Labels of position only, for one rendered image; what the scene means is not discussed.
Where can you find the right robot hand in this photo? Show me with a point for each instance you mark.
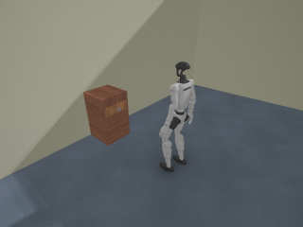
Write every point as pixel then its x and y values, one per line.
pixel 190 117

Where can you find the left robot hand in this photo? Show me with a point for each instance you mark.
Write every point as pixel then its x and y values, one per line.
pixel 164 131

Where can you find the robot right upper arm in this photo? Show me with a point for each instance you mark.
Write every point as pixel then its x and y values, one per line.
pixel 192 92

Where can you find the robot left upper arm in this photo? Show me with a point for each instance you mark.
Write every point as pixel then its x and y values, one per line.
pixel 174 88

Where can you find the left robot shin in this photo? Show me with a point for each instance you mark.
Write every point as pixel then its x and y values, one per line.
pixel 167 153

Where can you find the drawer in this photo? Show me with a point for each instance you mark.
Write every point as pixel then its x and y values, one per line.
pixel 113 109

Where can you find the robot shin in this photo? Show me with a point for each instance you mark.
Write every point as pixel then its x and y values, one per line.
pixel 180 148
pixel 167 153

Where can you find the cabinet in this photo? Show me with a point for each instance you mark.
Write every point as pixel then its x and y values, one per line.
pixel 113 127

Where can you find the right robot shin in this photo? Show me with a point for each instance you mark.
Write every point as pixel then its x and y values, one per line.
pixel 180 148

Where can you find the robot right forearm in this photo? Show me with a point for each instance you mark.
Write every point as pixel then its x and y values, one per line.
pixel 191 106

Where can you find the robot left forearm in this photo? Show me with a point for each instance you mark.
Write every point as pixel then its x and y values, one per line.
pixel 170 116

